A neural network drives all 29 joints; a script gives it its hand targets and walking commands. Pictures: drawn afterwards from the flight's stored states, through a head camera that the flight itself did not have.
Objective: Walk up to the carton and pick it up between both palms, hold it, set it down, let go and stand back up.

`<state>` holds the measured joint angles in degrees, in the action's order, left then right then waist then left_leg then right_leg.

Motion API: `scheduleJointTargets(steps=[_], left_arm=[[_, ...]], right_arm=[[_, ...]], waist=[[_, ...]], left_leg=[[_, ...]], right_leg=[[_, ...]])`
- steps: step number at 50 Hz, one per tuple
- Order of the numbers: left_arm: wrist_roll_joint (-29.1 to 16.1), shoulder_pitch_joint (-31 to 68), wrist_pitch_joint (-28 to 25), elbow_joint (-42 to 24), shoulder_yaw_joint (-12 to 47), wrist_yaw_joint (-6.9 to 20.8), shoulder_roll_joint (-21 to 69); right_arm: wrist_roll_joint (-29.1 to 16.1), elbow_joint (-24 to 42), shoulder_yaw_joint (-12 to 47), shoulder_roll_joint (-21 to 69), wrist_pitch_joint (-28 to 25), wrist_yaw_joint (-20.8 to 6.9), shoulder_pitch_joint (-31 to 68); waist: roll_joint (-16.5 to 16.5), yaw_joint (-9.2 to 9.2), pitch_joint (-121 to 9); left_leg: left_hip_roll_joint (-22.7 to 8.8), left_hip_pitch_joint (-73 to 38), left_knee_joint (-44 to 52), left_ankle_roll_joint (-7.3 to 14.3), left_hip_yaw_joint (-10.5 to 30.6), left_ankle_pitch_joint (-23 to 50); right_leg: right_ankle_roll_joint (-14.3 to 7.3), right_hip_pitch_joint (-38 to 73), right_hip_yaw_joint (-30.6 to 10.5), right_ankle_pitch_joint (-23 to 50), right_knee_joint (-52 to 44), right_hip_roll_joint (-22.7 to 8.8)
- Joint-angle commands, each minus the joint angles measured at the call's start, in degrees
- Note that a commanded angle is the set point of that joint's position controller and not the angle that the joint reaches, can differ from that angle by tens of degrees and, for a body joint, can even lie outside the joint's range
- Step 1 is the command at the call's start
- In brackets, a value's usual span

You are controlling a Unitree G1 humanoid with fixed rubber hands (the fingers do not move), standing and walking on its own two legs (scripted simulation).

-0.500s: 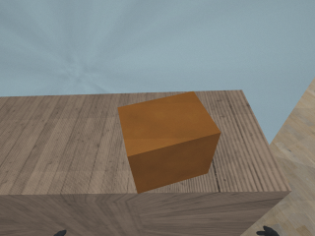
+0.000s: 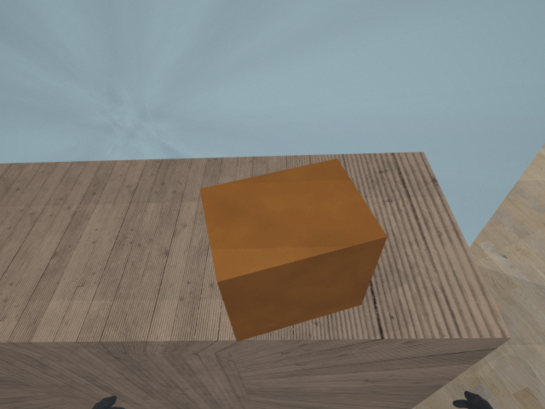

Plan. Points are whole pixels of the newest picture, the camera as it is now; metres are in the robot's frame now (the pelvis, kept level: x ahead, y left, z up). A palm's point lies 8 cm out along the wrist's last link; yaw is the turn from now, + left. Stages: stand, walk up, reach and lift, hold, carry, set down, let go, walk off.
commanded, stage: walk up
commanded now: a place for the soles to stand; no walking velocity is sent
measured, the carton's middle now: (286, 251) +0.37 +0.00 +0.00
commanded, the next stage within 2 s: reach and lift in 0.54 s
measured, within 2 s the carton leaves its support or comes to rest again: neither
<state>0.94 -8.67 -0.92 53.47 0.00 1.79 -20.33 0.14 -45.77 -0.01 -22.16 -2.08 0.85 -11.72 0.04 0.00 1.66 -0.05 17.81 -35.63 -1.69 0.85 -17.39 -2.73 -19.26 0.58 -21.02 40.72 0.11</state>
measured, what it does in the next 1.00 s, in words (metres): stands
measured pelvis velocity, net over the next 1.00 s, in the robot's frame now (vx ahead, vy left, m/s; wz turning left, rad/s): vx -0.01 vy -0.01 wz -0.01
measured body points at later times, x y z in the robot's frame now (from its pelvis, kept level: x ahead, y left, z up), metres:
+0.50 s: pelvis +0.00 +0.00 +0.00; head +0.02 -0.01 +0.45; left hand +0.11 +0.30 -0.11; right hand +0.12 -0.30 -0.11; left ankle +0.02 +0.15 -0.72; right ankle +0.01 -0.09 -0.72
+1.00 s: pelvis -0.01 -0.01 +0.00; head -0.01 -0.02 +0.45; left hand +0.18 +0.24 -0.06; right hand +0.16 -0.29 -0.09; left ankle +0.02 +0.15 -0.72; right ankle +0.01 -0.09 -0.72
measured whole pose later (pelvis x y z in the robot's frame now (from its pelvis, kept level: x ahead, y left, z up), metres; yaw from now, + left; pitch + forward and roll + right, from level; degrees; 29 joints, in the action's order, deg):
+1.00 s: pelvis -0.01 -0.01 +0.00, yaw +0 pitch -4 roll +2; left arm 0.9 -8.8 15.8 25.3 0.0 -2.9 -15.3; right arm 2.1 -50.6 -1.6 -19.3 -14.7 -3.9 -5.5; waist 0.5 0.8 3.3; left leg -1.0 13.0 -33.7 -2.8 1.0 -16.6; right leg -3.2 -14.7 0.8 -20.2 39.2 1.0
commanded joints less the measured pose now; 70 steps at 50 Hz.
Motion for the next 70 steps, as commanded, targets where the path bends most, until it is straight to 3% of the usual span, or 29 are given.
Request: scheduleJointTargets(steps=[1, 4, 6, 7, 9, 12, 13, 17, 21, 22, 24, 25, 27, 28, 31, 35, 36, 41, 45, 47, 48, 50, 51, 52, 56, 61, 64, 68, 70], left_arm=[[0.5, 1.8, -0.2, -4.4, -4.9, -0.6, -13.2], [0.3, 3.3, -0.4, -5.0, -5.1, -0.5, -13.7], [0.5, 4.3, -0.1, -5.4, -4.9, -0.6, -13.5], [0.4, 4.6, 0.1, -5.0, -5.1, -0.4, -13.9], [0.0, 2.7, 0.2, -5.2, -5.0, -0.5, -13.2], [0.4, 4.3, 0.1, -5.7, -4.8, -0.4, -13.9], [0.7, 4.3, 0.1, -5.8, -5.3, -0.4, -14.2], [0.2, 5.8, 0.3, -5.8, -5.0, -0.2, -12.8], [0.5, 2.0, 0.3, -5.7, -5.0, -0.3, -12.6], [0.6, 3.2, 0.2, -5.6, -5.6, -0.4, -14.0], [0.5, 4.1, 0.2, -5.5, -5.5, -0.3, -14.4], [0.7, 3.8, 0.1, -5.8, -5.0, -0.3, -14.5], [0.4, 4.6, 0.3, -5.9, -5.2, -0.3, -13.2], [1.3, 23.5, 9.1, -21.7, -6.1, -2.8, -10.9], [0.9, 17.4, 19.1, -25.2, -2.1, -4.0, -7.2], [1.6, 11.8, 22.1, -32.8, -5.1, -3.6, -6.5], [2.0, 9.8, 21.9, -32.0, -5.6, -3.7, -4.5], [1.6, 0.8, 19.4, -35.2, -9.2, -3.9, -2.8], [1.0, 1.4, 16.4, -37.8, -9.5, -5.0, -2.2], [0.1, -0.8, 15.4, -36.0, -9.4, -4.9, -1.3], [0.6, 1.2, 15.0, -36.8, -9.6, -5.3, -1.5], [0.4, 0.2, 13.5, -37.1, -11.8, -5.6, -2.9], [1.2, -0.2, 13.6, -35.7, -12.1, -5.8, -3.0], [0.8, 0.0, 13.2, -36.0, -10.7, -5.8, -1.4], [0.6, 0.4, 12.5, -38.4, -12.1, -6.2, -0.5], [-1.7, 3.5, 11.2, -40.3, -12.9, -6.6, -1.6], [-1.4, 5.1, 11.9, -40.5, -13.1, -6.6, -2.2], [-2.7, 6.3, 12.5, -43.7, -10.1, -7.1, 0.1], [-2.5, 5.1, 12.9, -47.2, -10.3, -7.6, 0.2]], right_arm=[[0.6, -0.6, -4.3, -12.2, -1.8, 1.4, 0.8], [0.6, -0.7, -4.0, -11.4, -1.8, 1.5, 0.1], [0.7, -1.1, -4.4, -12.6, -2.1, 1.4, -0.9], [0.6, -0.7, -4.7, -12.7, -2.2, 1.5, -0.7], [0.5, -0.4, -4.2, -13.0, -2.1, 1.5, 0.3], [0.7, -1.2, -3.6, -11.4, -1.8, 1.4, 1.1], [0.5, -0.8, -4.3, -11.8, -1.8, 1.3, 1.4], [0.7, -1.3, -4.2, -12.9, -2.3, 1.5, -1.7], [1.0, -0.8, -4.5, -13.5, -2.2, 1.5, 0.6], [0.1, -0.4, -4.3, -11.8, -2.0, 1.5, 0.9], [0.6, -0.4, -3.9, -12.4, -2.0, 1.4, 1.7], [0.3, -1.0, -4.1, -13.0, -2.1, 1.3, -1.0], [0.8, -1.2, -4.2, -13.5, -2.3, 1.2, -2.9], [7.0, -7.6, -8.0, -1.5, -11.7, -1.5, 17.2], [7.3, -8.6, -11.0, -5.6, -12.3, -4.2, 14.9], [4.0, -3.5, -11.1, -7.0, -12.4, -4.1, 9.1], [2.4, -3.8, -10.4, -6.9, -12.8, -4.1, 8.9], [-0.5, 2.8, -9.7, -9.9, -15.0, -4.5, 6.6], [-2.8, 3.1, -6.7, -9.2, -15.2, -5.4, 6.1], [-2.1, 5.1, -6.7, -9.1, -15.3, -5.2, 5.7], [-2.3, 4.1, -6.1, -9.9, -15.1, -5.4, 7.6], [-1.2, 9.2, -5.8, -8.6, -14.8, -5.2, 5.7], [-2.4, 9.5, -4.6, -8.7, -14.5, -5.5, 6.0], [-2.1, 8.2, -4.7, -8.0, -13.7, -5.7, 5.1], [-2.1, 11.4, -4.0, -6.1, -11.5, -6.0, 3.4], [-3.2, 21.7, -2.9, -3.4, -8.7, -5.9, 6.3], [-5.1, 24.6, -2.1, -4.0, -6.0, -5.7, 5.2], [-7.6, 27.7, -3.1, -4.7, -3.2, -6.6, 4.6], [-9.2, 28.4, -3.1, -5.0, -2.4, -7.3, 2.4]], waist=[[1.4, -0.4, -4.3], [2.7, -0.02, -4.5], [-0.9, 0.62, -5.2], [3.6, 0.77, -5.9], [1.1, -0.49, -4.8], [4.2, -0.5, -2.4], [0.3, 0.54, -4.2], [4.4, 1.23, -3.4], [-0.7, -0.17, -6.1], [2.9, 0.04, -7.0], [1.9, -0.24, -4.0], [6.0, 0.46, -5.7], [1.0, 1.01, -4.8], [0.8, 4.47, -1.8], [3.2, 5.07, 2.2], [1.5, 3.26, -7.1], [3.9, 3.58, -8.5], [5.9, -1.49, -13.1], [5.4, 0.13, -11.4], [9.0, -1.18, -10.4], [7.4, -1.31, -9.6], [11.5, -2.28, -8.6], [9.3, -3.59, -7.0], [10.0, -1.81, -3.9], [8.5, -2.93, -2.3], [14.1, -5.24, -2.0], [13.9, -4.49, 0.1], [14.9, -1.29, 1.3], [12.9, -1.93, -1.8]], left_leg=[[-4.7, -1.4, 1.1, 5.8, 3.4, 11.0], [-3.8, -2.1, 3.1, 5.1, 2.8, 10.6], [-5.9, -4.2, 3.8, 6.4, 5.3, 13.8], [-6.4, -3.9, 4.0, 6.9, 7.0, 13.3], [-5.8, -2.6, 2.9, 7.1, 5.7, 12.9], [-3.6, -1.0, 2.2, 5.8, 3.4, 9.8], [-3.3, -1.7, 2.1, 5.7, 2.8, 10.4], [-4.9, -5.4, 3.2, 6.9, 6.0, 11.2], [-6.9, -2.8, 3.0, 7.8, 6.5, 13.9], [-5.2, -1.6, 1.7, 7.0, 4.5, 12.1], [-3.9, -1.6, 2.0, 5.7, 2.6, 9.7], [-4.1, -4.5, 2.1, 5.5, 3.7, 9.1], [-4.8, -3.3, 4.7, 6.3, 4.6, 9.0], [-1.5, 0.0, 0.8, -0.3, -3.3, -4.8], [-3.4, -4.1, -0.7, 1.2, -3.4, -8.0], [-2.7, -10.6, 1.7, 0.7, -4.1, 2.4], [-1.7, -12.7, 1.6, 1.0, -3.3, 7.6], [-0.6, -15.5, 2.6, 1.0, -2.1, 20.1], [0.9, -15.9, 6.8, 1.3, -3.0, 19.1], [1.2, -13.9, 7.6, 1.9, -3.5, 18.0], [1.5, -12.7, 9.0, 2.1, -2.8, 16.5], [1.8, -9.0, 9.8, 3.0, -4.7, 13.6], [1.7, -7.1, 10.8, 2.9, -5.4, 11.6], [1.9, -9.7, 12.3, 3.2, -4.2, 9.7], [1.5, -6.9, 13.0, 3.1, -5.2, 8.3], [2.7, -5.0, 10.9, 3.9, -5.7, 5.2], [4.1, -9.6, 9.1, 3.4, -4.8, 3.0], [4.6, -16.3, 6.2, 2.7, -3.0, 4.2], [5.2, -20.2, 4.2, 2.4, -2.0, 6.1]], right_leg=[[-3.3, 5.1, -11.1, 14.1, -13.8, -7.5], [-4.5, 5.7, -11.0, 14.3, -13.8, -9.1], [-2.8, 3.0, -9.5, 16.1, -11.3, -7.0], [-2.6, 4.8, -8.0, 15.0, -10.8, -6.2], [-3.1, 4.4, -9.1, 14.5, -11.0, -6.6], [-3.1, 3.0, -10.1, 10.7, -14.6, -7.7], [-3.6, 4.9, -10.0, 11.5, -13.9, -7.6], [-3.0, 0.4, -10.0, 11.1, -13.2, -7.2], [-2.4, 5.2, -9.6, 14.8, -10.6, -5.9], [-2.9, 7.9, -8.7, 13.3, -12.0, -6.6], [-3.6, 5.1, -11.0, 10.8, -14.5, -7.9], [-3.4, 3.6, -12.3, 12.0, -14.2, -8.3], [-3.4, 2.9, -10.1, 9.5, -12.8, -6.7], [-0.7, -7.9, 5.1, -2.1, -5.8, -0.4], [-1.4, -11.3, 4.3, -4.5, -6.0, -0.9], [-0.8, -3.4, 3.9, 10.1, -9.4, -0.6], [-0.3, -2.7, 3.8, 17.8, -10.0, 0.2], [0.9, 7.5, 3.3, 33.0, -10.5, 1.0], [1.9, 10.7, 1.1, 34.5, -14.0, 0.7], [2.0, 12.5, 0.4, 34.3, -14.3, 0.8], [2.0, 12.2, 0.4, 30.1, -15.6, 0.7], [3.3, 13.9, -1.4, 28.7, -15.9, -1.0], [3.2, 14.9, -2.6, 26.0, -16.4, -1.4], [2.9, 12.6, -1.6, 19.4, -18.5, -0.6], [2.8, 12.1, -4.2, 8.8, -21.7, -2.4], [2.5, 9.5, -10.5, -9.3, -26.4, -6.3], [1.1, 2.9, -13.0, -21.8, -30.2, -9.4], [-0.8, -5.7, -14.0, -29.3, -34.3, -11.5], [-2.2, -9.7, -14.2, -28.3, -34.2, -12.7]])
